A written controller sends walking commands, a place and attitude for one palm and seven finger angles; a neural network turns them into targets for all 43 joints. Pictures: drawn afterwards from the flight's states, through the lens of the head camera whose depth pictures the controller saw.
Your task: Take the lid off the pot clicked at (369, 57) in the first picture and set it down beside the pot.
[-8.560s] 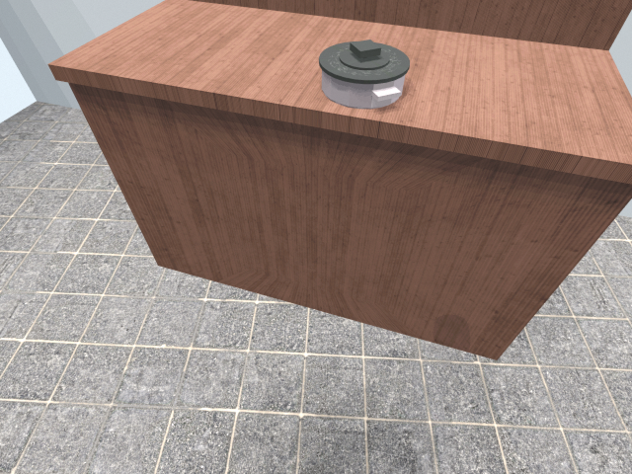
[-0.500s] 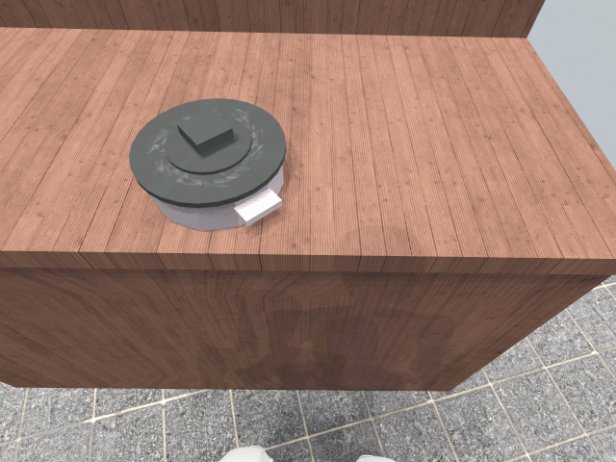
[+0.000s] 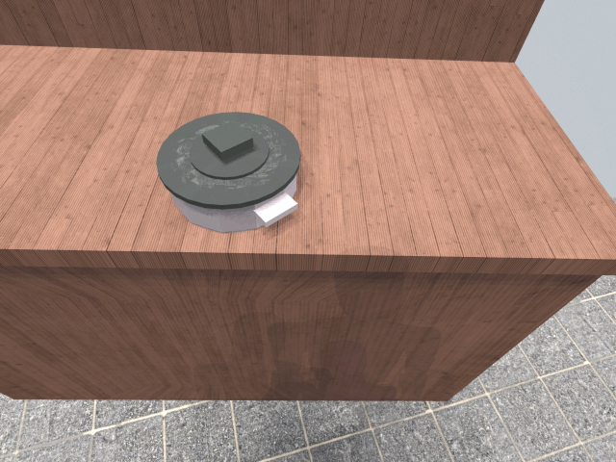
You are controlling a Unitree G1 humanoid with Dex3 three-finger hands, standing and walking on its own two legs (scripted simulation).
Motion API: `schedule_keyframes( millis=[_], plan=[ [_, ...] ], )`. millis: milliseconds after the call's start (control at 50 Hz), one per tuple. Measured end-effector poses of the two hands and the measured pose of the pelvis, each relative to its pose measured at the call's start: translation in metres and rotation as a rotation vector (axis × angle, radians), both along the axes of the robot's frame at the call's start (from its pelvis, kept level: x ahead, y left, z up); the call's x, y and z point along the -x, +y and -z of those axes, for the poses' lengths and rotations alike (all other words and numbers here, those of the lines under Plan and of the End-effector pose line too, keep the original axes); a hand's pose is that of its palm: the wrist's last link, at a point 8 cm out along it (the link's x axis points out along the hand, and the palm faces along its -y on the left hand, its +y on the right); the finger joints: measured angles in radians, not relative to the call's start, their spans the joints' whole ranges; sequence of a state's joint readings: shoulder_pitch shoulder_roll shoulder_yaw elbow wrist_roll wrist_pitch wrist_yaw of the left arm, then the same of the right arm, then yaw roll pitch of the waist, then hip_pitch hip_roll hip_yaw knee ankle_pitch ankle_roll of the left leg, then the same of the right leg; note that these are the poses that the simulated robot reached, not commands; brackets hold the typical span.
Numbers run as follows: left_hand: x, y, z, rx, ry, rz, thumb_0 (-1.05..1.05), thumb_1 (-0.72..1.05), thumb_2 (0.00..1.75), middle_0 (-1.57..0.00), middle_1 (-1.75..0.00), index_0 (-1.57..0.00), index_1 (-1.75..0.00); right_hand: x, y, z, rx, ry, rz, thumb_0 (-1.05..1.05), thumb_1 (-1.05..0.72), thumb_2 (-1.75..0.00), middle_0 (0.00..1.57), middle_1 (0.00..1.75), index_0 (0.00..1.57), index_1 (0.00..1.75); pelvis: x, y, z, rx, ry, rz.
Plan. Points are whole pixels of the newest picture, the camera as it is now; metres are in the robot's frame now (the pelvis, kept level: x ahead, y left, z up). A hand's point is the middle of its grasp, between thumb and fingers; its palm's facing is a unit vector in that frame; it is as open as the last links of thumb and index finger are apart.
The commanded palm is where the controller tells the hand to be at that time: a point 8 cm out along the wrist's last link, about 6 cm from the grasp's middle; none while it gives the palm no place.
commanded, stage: come to a stop and stand still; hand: left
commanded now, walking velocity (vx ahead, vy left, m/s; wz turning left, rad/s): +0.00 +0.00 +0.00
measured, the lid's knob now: (227, 140) +0.47 +0.14 +0.16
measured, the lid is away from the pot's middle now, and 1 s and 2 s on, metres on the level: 0.00 0.00 0.00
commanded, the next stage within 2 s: look again from close up in 0.34 s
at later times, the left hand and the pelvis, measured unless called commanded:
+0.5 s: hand out of the picture +0.02 +0.20 -0.18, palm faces +0.04 -0.98 -0.19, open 7.4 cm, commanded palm none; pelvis +0.00 +0.02 +0.00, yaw +0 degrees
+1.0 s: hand out of the picture +0.00 +0.21 -0.18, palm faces +0.02 -0.99 -0.17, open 7.4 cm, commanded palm none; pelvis +0.00 +0.03 +0.00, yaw +0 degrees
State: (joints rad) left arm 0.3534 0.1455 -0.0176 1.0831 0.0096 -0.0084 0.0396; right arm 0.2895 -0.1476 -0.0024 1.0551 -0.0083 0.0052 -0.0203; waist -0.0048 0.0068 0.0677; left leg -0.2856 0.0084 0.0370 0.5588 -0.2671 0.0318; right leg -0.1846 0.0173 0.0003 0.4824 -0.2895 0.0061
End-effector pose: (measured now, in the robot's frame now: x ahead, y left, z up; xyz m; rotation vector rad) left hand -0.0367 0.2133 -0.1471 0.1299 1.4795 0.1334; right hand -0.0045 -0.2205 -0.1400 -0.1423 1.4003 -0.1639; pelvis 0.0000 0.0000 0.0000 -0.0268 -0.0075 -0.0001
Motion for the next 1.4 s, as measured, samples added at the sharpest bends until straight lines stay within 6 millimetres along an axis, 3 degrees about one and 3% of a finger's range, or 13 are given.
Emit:
schedule_keyframes(
  millis=[80,260,400,860,1300,1340,1400],
  plan=[
    [-0.003,0.005,0.002,-0.009,-0.029,-0.017,0.01,0.91,0.90,-0.20,-0.30,-0.20,-0.30,-0.013,0.001,0.003,0.011,-0.047,-0.009,0.01,-0.93,-0.89,0.20,0.29,0.20,0.30,-0.002,0.005,0.002,-0.001,-0.014,-0.009],
    [-0.036,0.022,0.002,-0.024,-0.154,-0.013,0.01,0.91,0.90,-0.20,-0.30,-0.20,-0.30,-0.046,0.004,-0.004,0.030,-0.156,-0.040,0.01,-0.93,-0.89,0.20,0.29,0.20,0.30,0.001,0.014,0.003,-0.006,-0.021,-0.011],
    [-0.052,0.034,0.000,-0.030,-0.199,0.003,0.01,0.91,0.90,-0.20,-0.30,-0.20,-0.30,-0.058,0.011,-0.011,0.031,-0.194,-0.056,0.01,-0.92,-0.89,0.20,0.29,0.20,0.30,0.003,0.018,0.001,-0.007,-0.014,-0.007],
    [-0.029,0.044,0.003,-0.007,-0.084,-0.001,0.01,0.91,0.90,-0.20,-0.30,-0.20,-0.30,-0.041,0.020,-0.013,0.045,-0.091,-0.040,0.00,-0.92,-0.89,0.20,0.30,0.20,0.30,0.000,0.031,-0.003,-0.010,0.000,-0.001],
    [-0.039,0.041,0.004,0.001,-0.104,0.015,0.00,0.91,0.90,-0.20,-0.30,-0.20,-0.30,-0.041,0.023,-0.014,0.046,-0.103,-0.029,0.00,-0.93,-0.89,0.20,0.30,0.20,0.30,-0.002,0.034,-0.004,-0.010,-0.004,0.005],
    [-0.065,0.045,-0.014,-0.035,-0.259,-0.008,0.01,0.91,0.90,-0.20,-0.31,-0.21,-0.31,-0.048,0.023,-0.019,0.037,-0.198,-0.050,0.01,-0.93,-0.89,0.20,0.29,0.20,0.30,-0.001,0.034,-0.003,-0.013,-0.003,-0.005],
    [-0.118,0.052,-0.071,-0.150,-0.609,-0.019,0.02,0.91,0.90,-0.24,-0.34,-0.24,-0.35,-0.071,0.025,-0.027,0.018,-0.385,-0.082,0.01,-0.92,-0.89,0.20,0.29,0.20,0.30,-0.002,0.033,-0.003,-0.023,-0.013,-0.016]
  ],
)
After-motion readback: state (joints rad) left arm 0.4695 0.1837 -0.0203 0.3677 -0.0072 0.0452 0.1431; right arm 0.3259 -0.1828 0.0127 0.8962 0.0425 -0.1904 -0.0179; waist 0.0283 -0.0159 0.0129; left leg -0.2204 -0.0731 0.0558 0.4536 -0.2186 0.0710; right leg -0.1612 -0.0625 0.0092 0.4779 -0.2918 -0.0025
